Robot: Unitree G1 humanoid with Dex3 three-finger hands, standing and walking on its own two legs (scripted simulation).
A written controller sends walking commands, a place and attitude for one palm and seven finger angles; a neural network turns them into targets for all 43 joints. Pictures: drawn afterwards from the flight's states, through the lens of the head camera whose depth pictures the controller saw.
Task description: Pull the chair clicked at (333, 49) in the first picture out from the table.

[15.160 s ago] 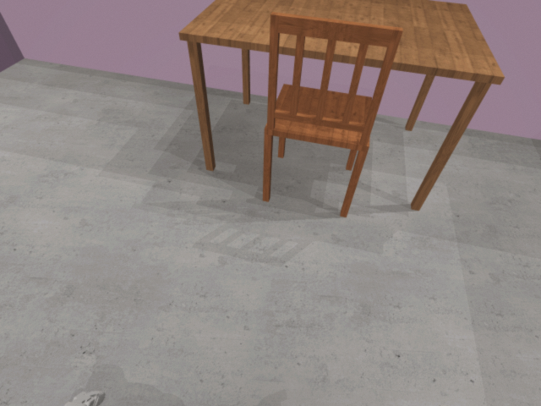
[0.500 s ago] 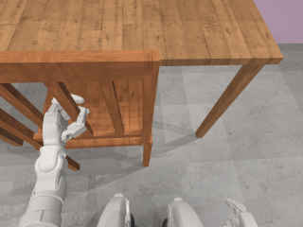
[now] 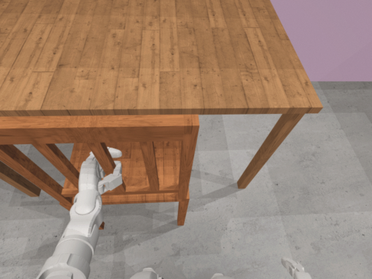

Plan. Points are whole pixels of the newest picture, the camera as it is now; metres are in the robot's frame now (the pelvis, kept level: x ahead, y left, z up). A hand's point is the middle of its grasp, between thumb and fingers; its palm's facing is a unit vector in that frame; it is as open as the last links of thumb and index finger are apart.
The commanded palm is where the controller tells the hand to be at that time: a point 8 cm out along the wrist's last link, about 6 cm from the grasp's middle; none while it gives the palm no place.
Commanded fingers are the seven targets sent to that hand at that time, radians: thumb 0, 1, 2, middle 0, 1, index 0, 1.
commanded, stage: step backward, pulling the chair out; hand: left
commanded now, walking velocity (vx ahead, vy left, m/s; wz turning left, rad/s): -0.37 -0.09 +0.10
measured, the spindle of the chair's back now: (110, 168) +0.37 +0.20 -0.07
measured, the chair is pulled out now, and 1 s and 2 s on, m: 0.04 0.16 0.22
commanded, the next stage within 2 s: none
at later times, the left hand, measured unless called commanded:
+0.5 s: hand (127, 209) +0.27 +0.13 -0.05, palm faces +0.07 -0.99 -0.15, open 5.4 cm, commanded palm +0.24 +0.18 -0.05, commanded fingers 0.00 0.90 0.90 -0.50 -1.45 -0.50 -1.45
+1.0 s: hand (131, 229) +0.23 +0.12 -0.05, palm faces +0.02 -0.98 -0.18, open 5.4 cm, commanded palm +0.21 +0.17 -0.05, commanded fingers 0.00 0.90 0.90 -0.50 -1.45 -0.50 -1.45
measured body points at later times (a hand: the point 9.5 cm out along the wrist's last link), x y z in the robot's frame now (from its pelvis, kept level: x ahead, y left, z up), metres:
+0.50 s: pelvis -0.06 -0.01 +0.01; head +0.01 -0.01 +0.45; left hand +0.26 +0.19 -0.04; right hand +0.05 -0.27 -0.11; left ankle +0.01 +0.08 -0.72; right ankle -0.02 -0.12 -0.72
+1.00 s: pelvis -0.10 -0.01 +0.01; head -0.05 -0.01 +0.45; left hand +0.22 +0.17 -0.04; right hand -0.01 -0.28 -0.12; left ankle +0.01 +0.08 -0.72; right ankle -0.02 -0.12 -0.72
